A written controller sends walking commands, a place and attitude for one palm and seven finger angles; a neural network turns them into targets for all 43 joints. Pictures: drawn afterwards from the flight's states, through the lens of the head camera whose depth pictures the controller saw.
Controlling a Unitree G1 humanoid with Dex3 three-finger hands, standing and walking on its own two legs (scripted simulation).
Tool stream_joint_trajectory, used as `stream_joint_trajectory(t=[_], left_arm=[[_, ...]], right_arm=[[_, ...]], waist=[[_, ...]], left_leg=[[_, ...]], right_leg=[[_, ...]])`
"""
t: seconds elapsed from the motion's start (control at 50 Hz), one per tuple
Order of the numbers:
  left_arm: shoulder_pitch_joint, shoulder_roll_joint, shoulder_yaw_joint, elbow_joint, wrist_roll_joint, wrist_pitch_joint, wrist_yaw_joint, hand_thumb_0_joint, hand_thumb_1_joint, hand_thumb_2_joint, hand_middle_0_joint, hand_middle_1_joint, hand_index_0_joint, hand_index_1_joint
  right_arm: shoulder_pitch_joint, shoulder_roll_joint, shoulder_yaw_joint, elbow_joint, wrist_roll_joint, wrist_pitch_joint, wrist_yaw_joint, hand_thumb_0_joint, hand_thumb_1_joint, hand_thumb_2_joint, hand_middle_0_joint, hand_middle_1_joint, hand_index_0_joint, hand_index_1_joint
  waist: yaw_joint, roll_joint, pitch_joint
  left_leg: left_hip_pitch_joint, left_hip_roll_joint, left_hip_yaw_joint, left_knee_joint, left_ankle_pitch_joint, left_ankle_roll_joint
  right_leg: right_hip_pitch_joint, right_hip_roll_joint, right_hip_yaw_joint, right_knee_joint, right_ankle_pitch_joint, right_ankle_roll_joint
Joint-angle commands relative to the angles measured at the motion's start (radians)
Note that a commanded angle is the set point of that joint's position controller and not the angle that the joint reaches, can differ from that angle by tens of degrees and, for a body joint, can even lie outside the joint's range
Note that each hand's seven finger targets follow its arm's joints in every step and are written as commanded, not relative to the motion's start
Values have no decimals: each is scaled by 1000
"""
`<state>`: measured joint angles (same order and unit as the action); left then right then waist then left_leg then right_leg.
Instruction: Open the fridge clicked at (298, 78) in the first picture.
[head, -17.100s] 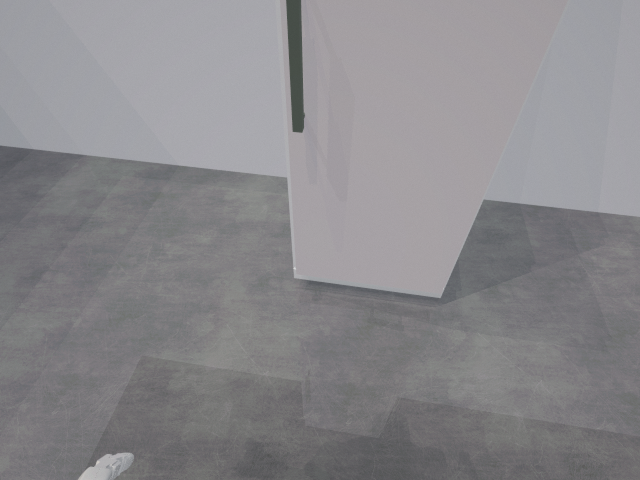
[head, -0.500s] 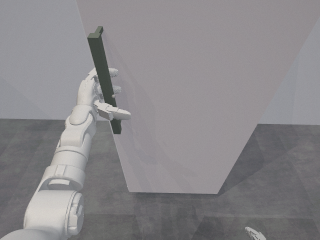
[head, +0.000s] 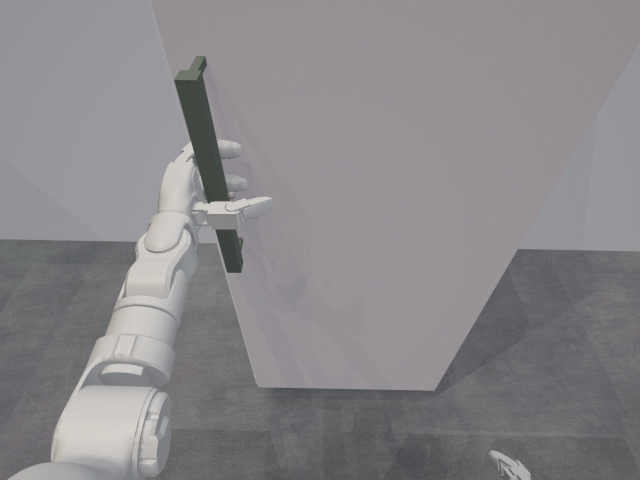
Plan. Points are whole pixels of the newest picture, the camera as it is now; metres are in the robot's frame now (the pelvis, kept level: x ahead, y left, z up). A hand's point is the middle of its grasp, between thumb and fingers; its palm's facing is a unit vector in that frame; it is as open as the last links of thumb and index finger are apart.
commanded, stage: grip the handle and tug to test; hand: left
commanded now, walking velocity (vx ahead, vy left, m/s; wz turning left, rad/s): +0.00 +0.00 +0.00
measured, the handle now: (220, 182) +0.47 +0.15 +0.13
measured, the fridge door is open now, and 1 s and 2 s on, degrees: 0 4 25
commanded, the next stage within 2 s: pull the door a little, standing still in 1.04 s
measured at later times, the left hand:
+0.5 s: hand (230, 196) +0.42 +0.13 +0.15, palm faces +0.04 -1.00 +0.00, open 5.4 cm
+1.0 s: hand (227, 217) +0.38 +0.13 +0.15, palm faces +0.00 -1.00 +0.00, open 5.6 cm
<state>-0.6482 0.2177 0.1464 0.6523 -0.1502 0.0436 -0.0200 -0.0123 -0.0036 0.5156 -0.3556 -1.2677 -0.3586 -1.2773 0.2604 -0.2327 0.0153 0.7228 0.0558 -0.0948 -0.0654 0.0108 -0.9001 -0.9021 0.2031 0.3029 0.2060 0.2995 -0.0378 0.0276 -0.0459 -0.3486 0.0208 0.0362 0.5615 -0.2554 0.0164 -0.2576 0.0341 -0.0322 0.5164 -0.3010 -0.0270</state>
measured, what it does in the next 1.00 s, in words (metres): stands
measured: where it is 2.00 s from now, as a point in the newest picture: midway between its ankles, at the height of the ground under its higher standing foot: outside the picture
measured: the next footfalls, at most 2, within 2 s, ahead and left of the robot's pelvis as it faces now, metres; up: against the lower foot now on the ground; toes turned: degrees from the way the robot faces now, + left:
none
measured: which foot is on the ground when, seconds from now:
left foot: down 0.00-1.00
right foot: down 0.00-1.00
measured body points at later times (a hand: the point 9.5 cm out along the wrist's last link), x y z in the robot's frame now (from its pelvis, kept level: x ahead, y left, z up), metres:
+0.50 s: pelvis +0.01 -0.01 +0.00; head +0.01 -0.02 +0.45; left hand +0.41 +0.18 +0.15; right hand +0.13 -0.26 -0.11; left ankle +0.02 +0.11 -0.73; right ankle -0.02 -0.10 -0.73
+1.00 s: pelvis +0.03 -0.01 +0.01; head +0.00 -0.02 +0.46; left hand +0.38 +0.18 +0.15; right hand +0.18 -0.26 -0.09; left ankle +0.02 +0.11 -0.73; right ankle -0.02 -0.10 -0.73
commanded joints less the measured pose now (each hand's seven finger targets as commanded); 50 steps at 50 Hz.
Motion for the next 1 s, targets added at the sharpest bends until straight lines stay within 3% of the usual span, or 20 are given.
stream_joint_trajectory(t=[0.0,0.04,0.08,0.1,0.2,0.26,0.3,0.34,0.38,0.46,0.48,0.56,0.58,0.66,0.68,0.78,0.84,0.88,0.94,0.98], left_arm=[[-467,140,26,-238,-10,-67,-1,0,433,700,-400,-1333,-400,-1333],[-464,103,4,-247,-14,-59,-2,0,527,740,-410,-1347,-410,-1347],[-447,130,24,-233,-14,-51,-2,0,620,780,-420,-1360,-420,-1360],[-490,130,12,-247,-11,-53,-2,0,667,800,-425,-1367,-425,-1367],[-448,123,12,-277,-15,-63,-10,0,900,900,-450,-1400,-450,-1400],[-425,80,-21,-312,-17,-68,-16,0,900,900,-450,-1400,-450,-1400],[-395,133,25,-314,-20,-66,-15,0,900,900,-450,-1400,-450,-1400],[-383,112,4,-338,-22,-64,-24,0,900,900,-450,-1400,-450,-1400],[-354,142,29,-337,-22,-56,-27,0,900,900,-450,-1400,-450,-1400],[-382,101,-4,-358,-24,-39,-29,0,900,900,-450,-1400,-450,-1400],[-356,148,38,-361,-23,-37,-25,0,900,900,-450,-1400,-450,-1400],[-330,120,17,-399,-24,-24,-31,0,900,900,-450,-1400,-450,-1400],[-303,146,40,-409,-24,-26,-28,0,900,900,-450,-1400,-450,-1400],[-222,109,18,-477,-31,-16,-37,0,900,900,-450,-1400,-450,-1400],[-191,138,44,-480,-28,-15,-35,0,900,900,-450,-1400,-450,-1400],[-71,157,71,-561,-37,13,-43,0,900,900,-450,-1400,-450,-1400],[-13,127,56,-642,-46,34,-50,0,900,900,-450,-1400,-450,-1400],[52,157,86,-682,-46,47,-47,0,900,900,-450,-1400,-450,-1400],[75,127,64,-741,-52,74,-49,0,900,900,-450,-1400,-450,-1400],[101,162,101,-733,-53,94,-40,0,900,900,-450,-1400,-450,-1400]], right_arm=[[-44,-136,-43,-123,0,-41,-9,0,-900,-900,200,300,200,300],[-47,-130,-43,-126,0,-41,-7,0,-900,-900,200,300,200,300],[-49,-136,-43,-124,0,-38,-9,0,-900,-900,200,300,200,300],[-51,-135,-40,-123,2,-36,-10,0,-900,-900,200,300,200,300],[-60,-130,-42,-133,1,-38,-9,0,-900,-900,200,300,200,300],[-62,-123,-43,-137,1,-44,-6,0,-900,-900,200,300,200,300],[-60,-132,-45,-137,0,-43,-7,0,-900,-900,200,300,200,300],[-69,-128,-44,-143,2,-42,-7,0,-900,-900,200,300,200,300],[-69,-134,-45,-143,2,-39,-9,0,-900,-900,200,300,200,300],[-74,-125,-43,-141,3,-37,-11,0,-900,-900,200,300,200,300],[-73,-132,-46,-143,2,-36,-13,0,-900,-900,200,300,200,300],[-80,-127,-43,-148,1,-32,-11,0,-900,-900,200,300,200,300],[-78,-132,-47,-152,0,-31,-12,0,-900,-900,200,300,200,300],[-97,-123,-45,-168,1,-30,-7,0,-900,-900,200,300,200,300],[-94,-130,-48,-169,0,-28,-8,0,-900,-900,200,300,200,300],[-120,-130,-45,-194,1,-18,-7,0,-900,-900,200,300,200,300],[-135,-119,-41,-206,1,-16,-6,0,-900,-900,200,300,200,300],[-146,-124,-43,-214,-1,-9,-8,0,-900,-900,200,300,200,300],[-164,-113,-34,-219,0,0,-10,0,-900,-900,200,300,200,300],[-175,-120,-34,-216,-3,8,-16,0,-900,-900,200,300,200,300]], waist=[[1,-28,-314],[-2,-44,-309],[4,-36,-298],[-10,-52,-284],[7,-23,-310],[7,-5,-328],[19,-30,-335],[16,-54,-321],[26,-43,-318],[11,-34,-301],[27,-17,-314],[25,-39,-327],[37,-39,-343],[51,-21,-355],[60,-31,-367],[82,-42,-347],[84,-42,-344],[98,-41,-349],[86,-44,-316],[89,-58,-270]], left_leg=[[247,-6,-42,-45,271,9],[246,-8,-39,-43,271,10],[238,-12,-34,-41,266,13],[231,-11,-38,-45,254,14],[248,-15,-33,-41,278,15],[269,-14,-31,-37,299,12],[259,-14,-29,-40,311,15],[252,-17,-22,-44,317,18],[250,-19,-21,-42,326,18],[259,-19,-19,-44,325,19],[262,-19,-20,-43,342,17],[269,-20,-16,-45,376,18],[275,-20,-17,-44,393,17],[290,-19,-11,-47,430,16],[295,-16,-10,-47,453,14],[291,-15,-1,-59,488,13],[302,-13,4,-60,515,12],[310,-14,9,-62,533,11],[308,-13,9,-69,525,11],[296,-14,10,-75,466,11]], right_leg=[[-4,13,10,-58,325,5],[-3,13,11,-62,335,8],[3,11,16,-65,340,9],[-5,10,14,-67,331,10],[17,8,21,-63,362,8],[19,11,16,-59,379,6],[41,9,18,-60,403,8],[55,8,21,-63,437,12],[69,6,25,-63,447,11],[51,6,23,-70,452,13],[71,5,26,-66,464,10],[87,4,23,-62,516,14],[106,2,25,-59,529,12],[123,1,24,-56,575,14],[146,1,22,-53,590,12],[184,-6,24,-52,658,17],[195,-10,24,-52,714,24],[223,-14,26,-50,745,25],[210,-13,23,-57,745,28],[194,-14,24,-72,693,30]])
